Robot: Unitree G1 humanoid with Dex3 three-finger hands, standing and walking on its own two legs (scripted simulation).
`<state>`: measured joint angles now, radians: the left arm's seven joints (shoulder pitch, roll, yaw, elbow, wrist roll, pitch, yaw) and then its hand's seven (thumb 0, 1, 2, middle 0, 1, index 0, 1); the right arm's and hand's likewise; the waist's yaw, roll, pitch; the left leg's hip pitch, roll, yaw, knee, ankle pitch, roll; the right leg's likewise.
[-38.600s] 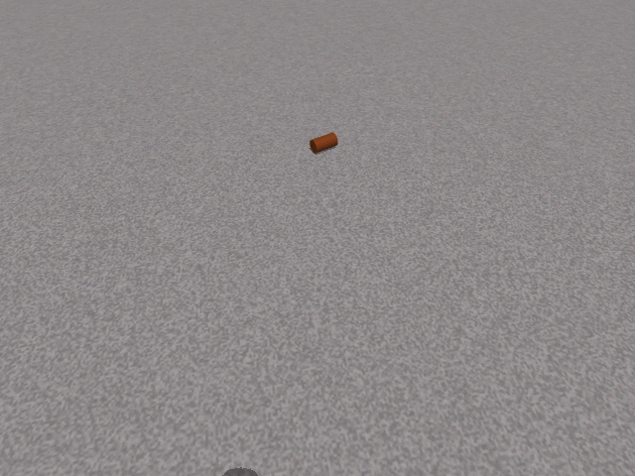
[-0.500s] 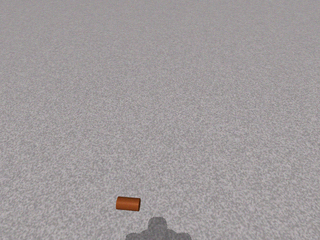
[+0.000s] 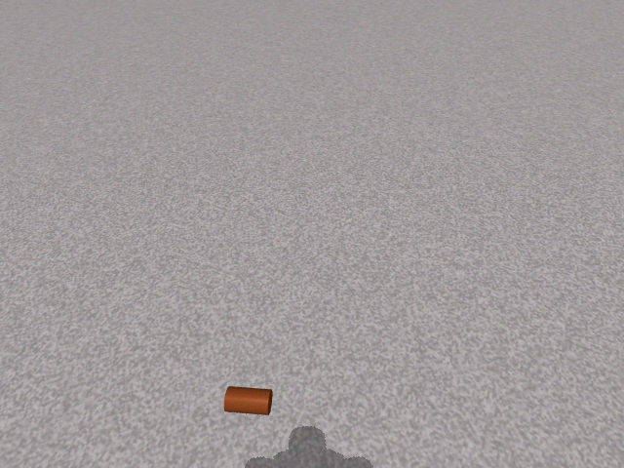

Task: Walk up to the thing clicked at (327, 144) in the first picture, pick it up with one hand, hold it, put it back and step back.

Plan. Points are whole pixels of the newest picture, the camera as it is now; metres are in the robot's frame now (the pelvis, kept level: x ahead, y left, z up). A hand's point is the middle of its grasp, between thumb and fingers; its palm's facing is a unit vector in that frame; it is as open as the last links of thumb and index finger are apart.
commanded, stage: step back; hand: left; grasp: from above
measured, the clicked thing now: (248, 400) +0.47 +0.23 -0.75
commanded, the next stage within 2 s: none
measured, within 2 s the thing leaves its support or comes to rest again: neither
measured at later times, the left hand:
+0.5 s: hand out of the picture +0.05 +0.31 -0.18, palm faces -0.05 -0.93 -0.37, open 7.4 cm
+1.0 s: hand out of the picture -0.09 +0.31 -0.15, palm faces +0.00 -0.91 -0.42, open 7.4 cm
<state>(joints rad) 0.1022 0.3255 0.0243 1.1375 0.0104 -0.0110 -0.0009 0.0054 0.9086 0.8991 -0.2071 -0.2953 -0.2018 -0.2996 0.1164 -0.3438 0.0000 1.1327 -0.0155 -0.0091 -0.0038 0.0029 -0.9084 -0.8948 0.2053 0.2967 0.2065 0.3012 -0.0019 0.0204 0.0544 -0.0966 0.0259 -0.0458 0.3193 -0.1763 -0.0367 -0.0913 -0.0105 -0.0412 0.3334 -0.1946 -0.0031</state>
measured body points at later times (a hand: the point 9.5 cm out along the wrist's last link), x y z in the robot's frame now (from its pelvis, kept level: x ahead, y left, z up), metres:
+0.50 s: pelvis -0.08 +0.05 -0.02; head +0.00 +0.07 +0.42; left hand +0.06 +0.36 -0.15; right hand -0.02 -0.26 -0.13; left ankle -0.05 +0.15 -0.75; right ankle -0.12 -0.08 -0.67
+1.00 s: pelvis -0.21 +0.05 -0.02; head -0.15 +0.04 +0.42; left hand -0.09 +0.36 -0.12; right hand -0.12 -0.28 -0.15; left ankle -0.24 +0.17 -0.73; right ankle -0.15 -0.07 -0.75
